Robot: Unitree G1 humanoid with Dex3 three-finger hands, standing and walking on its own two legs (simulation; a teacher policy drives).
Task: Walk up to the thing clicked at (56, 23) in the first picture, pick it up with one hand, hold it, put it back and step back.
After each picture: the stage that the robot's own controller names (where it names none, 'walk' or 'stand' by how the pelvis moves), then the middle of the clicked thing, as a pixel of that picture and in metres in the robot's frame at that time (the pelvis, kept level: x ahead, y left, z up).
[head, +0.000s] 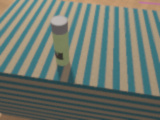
stand; (61, 43) +0.59 +0.10 -0.02
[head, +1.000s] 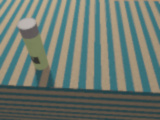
stand; (35, 46) +0.55 +0.20 +0.00
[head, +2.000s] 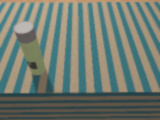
stand; (32, 51) +0.52 +0.21 +0.01
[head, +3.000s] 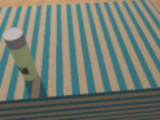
stand; (22, 57) +0.50 +0.24 -0.01
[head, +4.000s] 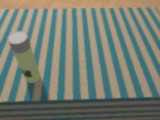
stand; (26, 59) +0.50 +0.24 -0.02
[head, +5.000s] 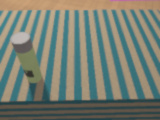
stand; (28, 60) +0.50 +0.23 -0.02
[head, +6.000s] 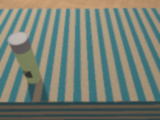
stand; (27, 60) +0.49 +0.23 -0.02
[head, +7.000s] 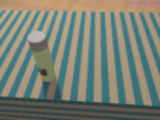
rise first; (43, 58) +0.50 +0.20 -0.01
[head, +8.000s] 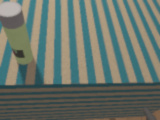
go down; (18, 37) +0.53 +0.18 +0.02
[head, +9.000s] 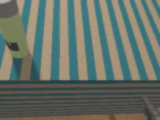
go down; (12, 28) +0.52 +0.19 +0.05
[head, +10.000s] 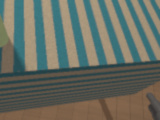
close in; out of the picture +0.53 +0.21 +0.09
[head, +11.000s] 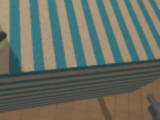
lift; out of the picture +0.52 +0.20 +0.09
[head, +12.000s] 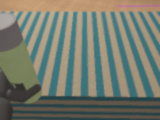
lift; (17, 65) +0.30 +0.17 +0.19
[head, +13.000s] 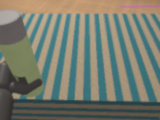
hold; (21, 60) +0.33 +0.17 +0.19
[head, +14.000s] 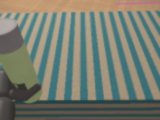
hold; (19, 67) +0.32 +0.18 +0.17
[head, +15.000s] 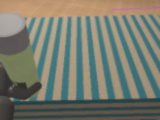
hold; (20, 64) +0.30 +0.15 +0.21
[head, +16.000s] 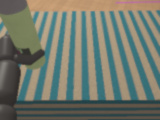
crouch; (23, 32) +0.40 +0.16 +0.22
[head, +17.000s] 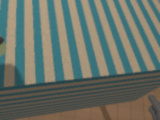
lower; out of the picture +0.51 +0.22 +0.10
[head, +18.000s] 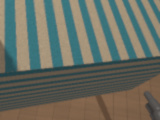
lower; out of the picture +0.53 +0.21 +0.09
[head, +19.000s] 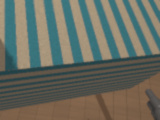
lower; out of the picture +0.53 +0.21 +0.09
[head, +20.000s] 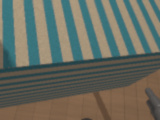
lower; out of the picture +0.54 +0.21 +0.10
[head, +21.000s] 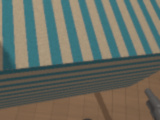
lower; out of the picture +0.54 +0.21 +0.10
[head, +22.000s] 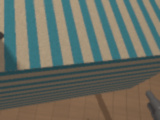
open; out of the picture +0.54 +0.20 +0.09
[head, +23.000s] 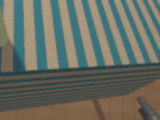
sink last; out of the picture +0.53 +0.20 +0.08
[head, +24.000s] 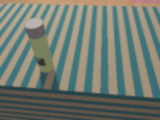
sink last; (41, 48) +0.53 +0.21 +0.04
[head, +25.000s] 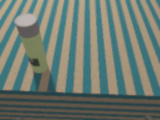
stand; (34, 47) +0.50 +0.19 +0.04
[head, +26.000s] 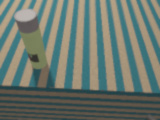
stand; (33, 42) +0.51 +0.20 +0.05
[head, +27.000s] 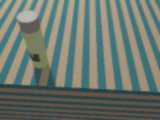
stand; (34, 42) +0.52 +0.20 +0.03
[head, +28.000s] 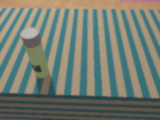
stand; (36, 55) +0.53 +0.21 -0.02
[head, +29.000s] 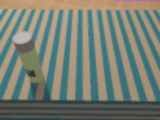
stand; (30, 59) +0.50 +0.22 -0.02
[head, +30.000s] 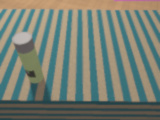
stand; (30, 60) +0.50 +0.22 -0.02
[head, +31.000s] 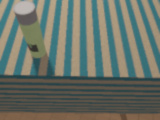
walk; (32, 33) +0.55 +0.20 +0.00
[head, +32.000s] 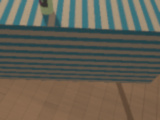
walk; out of the picture +0.82 +0.16 +0.02
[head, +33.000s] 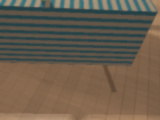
stand; out of the picture +1.18 +0.26 +0.00
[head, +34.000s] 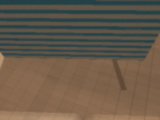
walk; out of the picture +1.10 +0.24 +0.02
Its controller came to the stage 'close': yes
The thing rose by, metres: 0.23
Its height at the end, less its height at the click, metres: +0.00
